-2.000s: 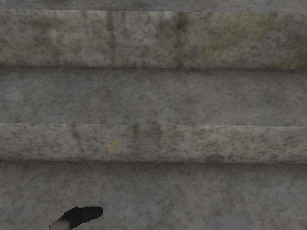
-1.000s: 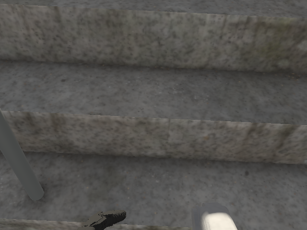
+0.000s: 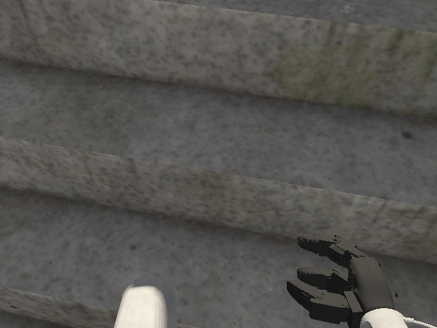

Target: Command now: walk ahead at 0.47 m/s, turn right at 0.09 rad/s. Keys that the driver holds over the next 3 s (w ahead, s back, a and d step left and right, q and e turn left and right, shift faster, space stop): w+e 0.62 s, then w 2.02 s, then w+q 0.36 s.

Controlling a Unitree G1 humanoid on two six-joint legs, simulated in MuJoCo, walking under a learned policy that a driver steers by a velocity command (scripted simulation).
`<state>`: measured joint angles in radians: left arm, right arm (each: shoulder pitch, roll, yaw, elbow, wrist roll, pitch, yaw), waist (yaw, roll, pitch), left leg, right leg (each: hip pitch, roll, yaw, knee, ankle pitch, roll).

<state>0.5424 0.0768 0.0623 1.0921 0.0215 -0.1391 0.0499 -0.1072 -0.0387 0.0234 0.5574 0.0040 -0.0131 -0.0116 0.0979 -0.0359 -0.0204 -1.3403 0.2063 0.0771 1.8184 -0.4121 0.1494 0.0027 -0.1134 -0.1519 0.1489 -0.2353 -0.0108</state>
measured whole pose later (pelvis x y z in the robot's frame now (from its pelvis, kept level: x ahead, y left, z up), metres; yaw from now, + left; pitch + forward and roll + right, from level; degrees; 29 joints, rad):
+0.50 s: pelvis +0.18 +0.08 +0.20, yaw -13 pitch +1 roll -3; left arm 0.19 0.10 0.06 0.75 0.05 0.03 0.07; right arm 0.33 -0.15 -0.05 0.94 -0.01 -0.12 -0.02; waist 0.07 -0.08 0.02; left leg -0.19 0.18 0.36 0.48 -0.28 0.01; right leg -1.31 0.05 0.04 2.14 -0.01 -0.09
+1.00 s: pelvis +0.36 -0.03 +0.36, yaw -23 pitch +1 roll +1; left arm 0.35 0.15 0.04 0.98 0.02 -0.09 -0.01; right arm 0.08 -0.02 0.02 0.60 -0.02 -0.05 -0.02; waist -0.04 0.01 -0.06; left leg -1.06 -0.04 -0.14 2.15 0.04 0.10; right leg -0.48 0.02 -0.11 0.82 -0.36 -0.10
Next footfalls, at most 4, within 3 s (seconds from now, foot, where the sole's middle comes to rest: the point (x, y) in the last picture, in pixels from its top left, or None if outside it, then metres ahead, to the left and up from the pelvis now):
0.06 left None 0.22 0.17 -0.58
0.72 right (309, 301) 0.41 -0.12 -0.38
1.40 left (276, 121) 0.70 -0.02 -0.15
1.86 right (407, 177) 0.60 -0.28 -0.17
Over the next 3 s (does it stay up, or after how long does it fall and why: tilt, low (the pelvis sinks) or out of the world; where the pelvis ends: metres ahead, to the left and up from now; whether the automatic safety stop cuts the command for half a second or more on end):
stays up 0.87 -0.40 0.81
